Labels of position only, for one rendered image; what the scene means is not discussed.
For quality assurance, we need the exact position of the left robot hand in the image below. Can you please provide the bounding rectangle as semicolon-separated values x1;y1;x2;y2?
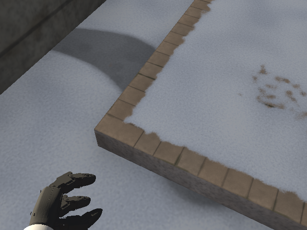
29;172;103;230

